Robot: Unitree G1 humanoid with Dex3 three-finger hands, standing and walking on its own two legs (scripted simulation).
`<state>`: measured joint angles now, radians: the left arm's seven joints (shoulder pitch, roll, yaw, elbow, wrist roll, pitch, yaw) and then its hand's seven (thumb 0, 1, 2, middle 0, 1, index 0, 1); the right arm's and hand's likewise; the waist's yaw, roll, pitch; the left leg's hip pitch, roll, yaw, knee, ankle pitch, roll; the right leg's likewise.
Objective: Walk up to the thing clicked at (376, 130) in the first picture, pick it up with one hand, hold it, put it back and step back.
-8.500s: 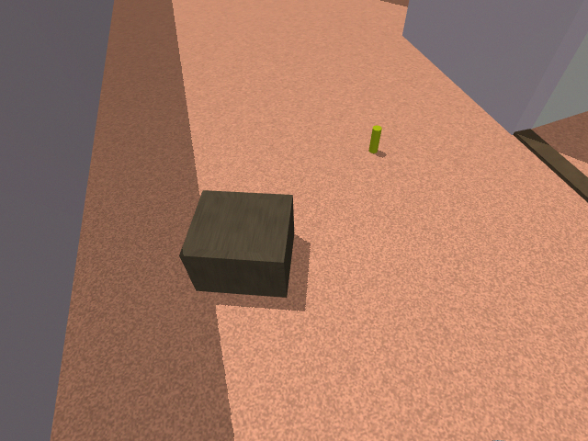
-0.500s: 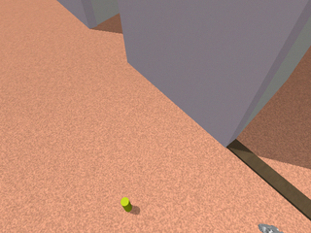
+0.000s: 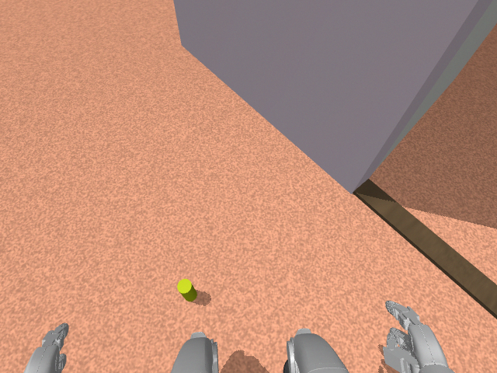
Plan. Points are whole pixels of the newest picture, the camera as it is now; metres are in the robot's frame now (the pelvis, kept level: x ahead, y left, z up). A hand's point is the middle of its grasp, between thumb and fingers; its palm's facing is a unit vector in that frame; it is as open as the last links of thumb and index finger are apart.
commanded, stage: go down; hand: left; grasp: from the side
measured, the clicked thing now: (187, 290) +0.38 +0.19 -0.63
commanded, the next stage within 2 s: none
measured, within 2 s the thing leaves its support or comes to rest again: neither
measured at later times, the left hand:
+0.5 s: hand (84, 338) +0.21 +0.32 -0.20, palm faces +0.12 -0.97 -0.23, open 17.5 cm
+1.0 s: hand (86, 313) +0.27 +0.36 -0.27, palm faces +0.13 -0.97 -0.20, open 17.2 cm
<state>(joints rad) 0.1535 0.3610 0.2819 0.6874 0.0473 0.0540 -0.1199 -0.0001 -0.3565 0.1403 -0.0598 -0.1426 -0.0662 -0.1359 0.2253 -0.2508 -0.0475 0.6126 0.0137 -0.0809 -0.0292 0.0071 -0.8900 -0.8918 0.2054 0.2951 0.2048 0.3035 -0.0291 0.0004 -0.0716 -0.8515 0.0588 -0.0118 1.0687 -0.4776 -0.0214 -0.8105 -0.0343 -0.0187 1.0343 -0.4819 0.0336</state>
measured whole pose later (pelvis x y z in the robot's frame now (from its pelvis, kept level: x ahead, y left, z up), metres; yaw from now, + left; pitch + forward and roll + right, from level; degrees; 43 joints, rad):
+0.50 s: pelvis -0.02 +0.00 -0.11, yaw +0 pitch +28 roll -3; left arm 0.01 0.49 0.47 0.69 -0.07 -0.19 -0.35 -0.01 -0.58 0.04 -0.08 -0.10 -0.08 -0.10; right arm 0.12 -0.28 -0.01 0.58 -0.02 -0.19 -0.05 0.01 -0.90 -0.89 0.21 0.30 0.21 0.30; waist -0.02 -0.02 -0.17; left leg -1.42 0.05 -0.06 1.57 -0.63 -0.03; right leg -1.36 -0.04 -0.03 1.53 -0.65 0.03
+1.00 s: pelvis -0.06 -0.01 -0.22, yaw -3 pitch +32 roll -5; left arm -0.28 0.66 0.66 0.86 -0.14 -0.33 -0.54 -0.01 -0.51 0.12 -0.06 -0.14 -0.06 -0.14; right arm 0.10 -0.31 0.02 0.65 -0.02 -0.16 -0.04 0.01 -0.89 -0.89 0.21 0.30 0.21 0.30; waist -0.03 -0.02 -0.15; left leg -1.85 0.05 -0.12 1.94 -0.66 -0.04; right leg -1.78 -0.02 -0.04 1.90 -0.68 0.02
